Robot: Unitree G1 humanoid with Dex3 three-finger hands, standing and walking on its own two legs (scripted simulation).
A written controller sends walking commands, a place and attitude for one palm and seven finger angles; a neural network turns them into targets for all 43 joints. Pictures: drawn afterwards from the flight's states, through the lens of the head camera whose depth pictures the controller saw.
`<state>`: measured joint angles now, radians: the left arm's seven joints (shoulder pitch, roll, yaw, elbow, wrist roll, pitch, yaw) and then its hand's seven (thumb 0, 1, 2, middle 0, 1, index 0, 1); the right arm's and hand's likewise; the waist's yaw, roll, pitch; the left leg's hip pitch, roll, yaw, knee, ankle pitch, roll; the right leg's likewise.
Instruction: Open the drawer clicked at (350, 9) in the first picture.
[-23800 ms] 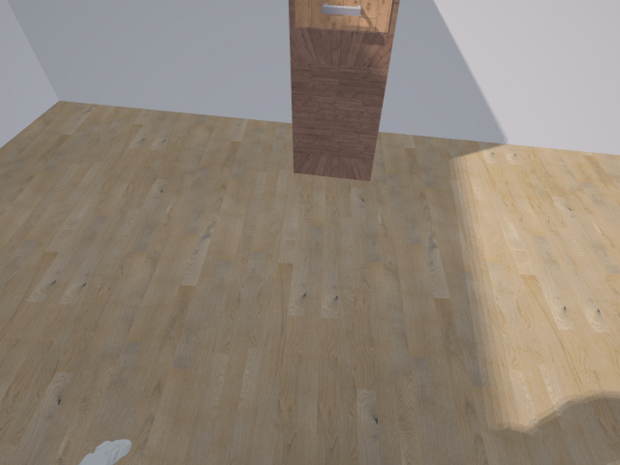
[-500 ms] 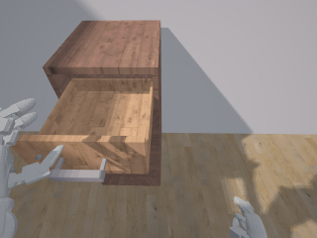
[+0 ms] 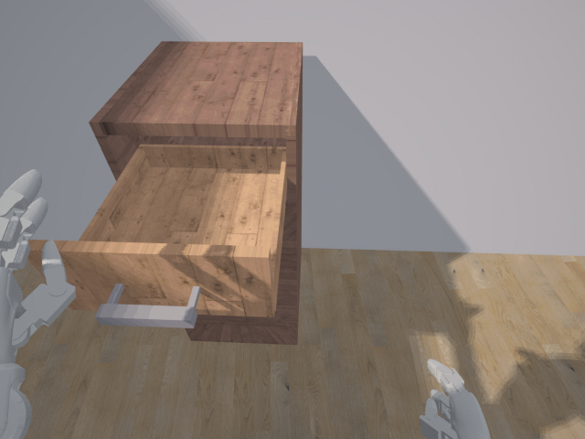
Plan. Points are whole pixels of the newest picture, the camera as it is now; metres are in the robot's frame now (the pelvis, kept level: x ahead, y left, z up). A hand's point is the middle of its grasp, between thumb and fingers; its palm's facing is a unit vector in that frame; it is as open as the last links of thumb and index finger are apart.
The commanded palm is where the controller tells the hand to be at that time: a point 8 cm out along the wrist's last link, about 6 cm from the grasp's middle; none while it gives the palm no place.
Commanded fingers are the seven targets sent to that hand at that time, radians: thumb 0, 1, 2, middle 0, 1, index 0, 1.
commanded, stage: step back with the hand held close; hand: left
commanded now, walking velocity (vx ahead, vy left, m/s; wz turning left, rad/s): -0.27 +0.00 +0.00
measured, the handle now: (152, 303) +0.28 +0.26 +0.02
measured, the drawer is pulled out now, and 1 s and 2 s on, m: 0.29 0.29 0.29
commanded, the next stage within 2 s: stop stepping back and stand still in 1.20 s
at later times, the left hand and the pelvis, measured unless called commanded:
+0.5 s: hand (17, 339) +0.14 +0.27 +0.19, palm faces +0.41 -0.75 -0.52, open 7.4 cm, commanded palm +0.08 +0.30 +0.21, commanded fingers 0.00 0.90 0.90 -0.20 -0.30 -0.20 -0.30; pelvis -0.06 +0.02 -0.02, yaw +0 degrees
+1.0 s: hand out of the picture +0.07 +0.24 +0.19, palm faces +0.39 -0.80 -0.46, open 7.5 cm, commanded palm +0.00 +0.29 +0.21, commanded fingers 0.00 0.90 0.90 -0.20 -0.30 -0.20 -0.30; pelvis -0.14 +0.01 -0.02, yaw -2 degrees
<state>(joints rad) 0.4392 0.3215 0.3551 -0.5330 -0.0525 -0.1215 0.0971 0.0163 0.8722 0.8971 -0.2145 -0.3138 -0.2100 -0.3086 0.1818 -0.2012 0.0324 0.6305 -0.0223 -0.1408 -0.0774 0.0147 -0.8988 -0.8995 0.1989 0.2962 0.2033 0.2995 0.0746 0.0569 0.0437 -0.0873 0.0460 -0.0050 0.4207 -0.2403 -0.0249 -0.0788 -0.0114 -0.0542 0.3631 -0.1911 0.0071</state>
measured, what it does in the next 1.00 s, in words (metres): walks backwards: right foot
